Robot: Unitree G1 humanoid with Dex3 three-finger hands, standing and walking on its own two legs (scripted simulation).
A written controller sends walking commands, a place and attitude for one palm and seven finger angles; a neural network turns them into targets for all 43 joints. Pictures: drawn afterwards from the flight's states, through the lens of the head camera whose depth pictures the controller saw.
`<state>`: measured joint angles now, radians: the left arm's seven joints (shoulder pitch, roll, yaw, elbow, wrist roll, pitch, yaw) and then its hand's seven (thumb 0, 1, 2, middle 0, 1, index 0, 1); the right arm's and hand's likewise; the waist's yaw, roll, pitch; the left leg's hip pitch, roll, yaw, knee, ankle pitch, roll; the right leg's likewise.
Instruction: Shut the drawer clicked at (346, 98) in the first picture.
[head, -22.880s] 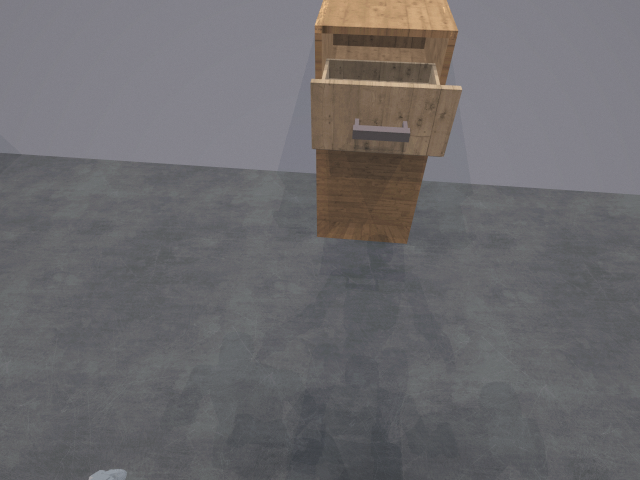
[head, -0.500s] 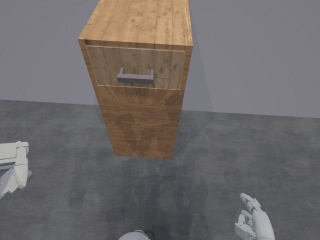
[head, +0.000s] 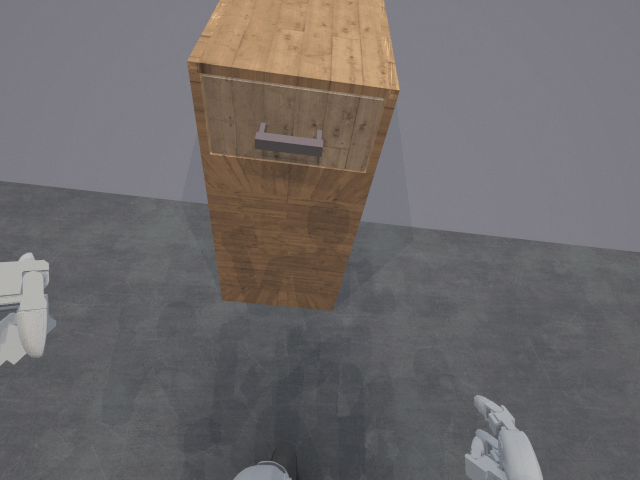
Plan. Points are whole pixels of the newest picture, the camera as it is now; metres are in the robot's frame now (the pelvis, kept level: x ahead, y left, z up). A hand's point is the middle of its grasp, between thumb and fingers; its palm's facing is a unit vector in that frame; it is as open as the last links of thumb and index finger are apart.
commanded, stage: step back with the hand held close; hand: left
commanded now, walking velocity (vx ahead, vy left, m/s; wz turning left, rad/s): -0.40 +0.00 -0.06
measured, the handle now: (290, 137) +0.73 +0.11 -0.01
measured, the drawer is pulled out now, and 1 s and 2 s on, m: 0.00 0.00 0.00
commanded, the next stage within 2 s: stop stepping back and stand still in 0.10 s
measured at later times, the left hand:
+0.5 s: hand out of the picture +0.03 +0.32 +0.19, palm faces +0.29 -0.84 -0.45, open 3.2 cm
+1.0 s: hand out of the picture -0.09 +0.45 +0.18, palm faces +0.47 -0.82 -0.31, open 3.2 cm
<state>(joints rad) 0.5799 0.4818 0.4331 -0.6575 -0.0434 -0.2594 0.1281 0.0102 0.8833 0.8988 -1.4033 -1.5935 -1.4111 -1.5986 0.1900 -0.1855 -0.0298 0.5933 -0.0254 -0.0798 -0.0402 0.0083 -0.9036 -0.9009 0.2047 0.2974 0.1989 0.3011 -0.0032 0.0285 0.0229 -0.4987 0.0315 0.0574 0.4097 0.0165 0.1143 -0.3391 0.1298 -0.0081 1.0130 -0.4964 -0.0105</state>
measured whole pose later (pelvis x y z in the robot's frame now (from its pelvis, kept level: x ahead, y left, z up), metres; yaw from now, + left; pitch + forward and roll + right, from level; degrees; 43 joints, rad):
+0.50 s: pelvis -0.15 +0.09 -0.03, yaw -4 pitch -2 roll -4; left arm 0.61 0.53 0.52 -0.85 -0.05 -0.22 0.07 0.01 0.88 0.90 -1.41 -1.59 -1.41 -1.60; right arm 0.29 -0.15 -0.02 0.66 -0.01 -0.05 -0.01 0.01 -0.90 -0.90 0.21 0.30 0.20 0.30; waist -0.01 -0.11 -0.01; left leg -0.58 0.03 0.00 1.17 -0.44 -0.01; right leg -0.35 0.01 -0.07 0.82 -0.44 -0.03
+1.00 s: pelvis -0.28 +0.20 -0.02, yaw -3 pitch -2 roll -2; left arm 0.46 0.40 0.41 -0.62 -0.03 -0.18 0.15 0.01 0.88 0.90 -1.41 -1.59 -1.42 -1.60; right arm 0.18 -0.19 -0.01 0.66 0.00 -0.07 -0.05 0.01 -0.90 -0.90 0.21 0.30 0.20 0.30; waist 0.06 -0.06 -0.03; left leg -0.46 0.09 0.03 0.93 -0.42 0.02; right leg -0.26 -0.01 -0.09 0.76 -0.47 -0.05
